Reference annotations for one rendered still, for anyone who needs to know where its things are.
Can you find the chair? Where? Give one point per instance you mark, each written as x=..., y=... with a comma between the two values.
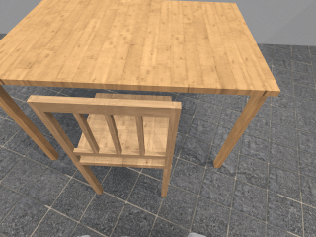
x=121, y=130

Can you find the table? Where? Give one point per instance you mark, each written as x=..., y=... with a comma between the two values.
x=136, y=45

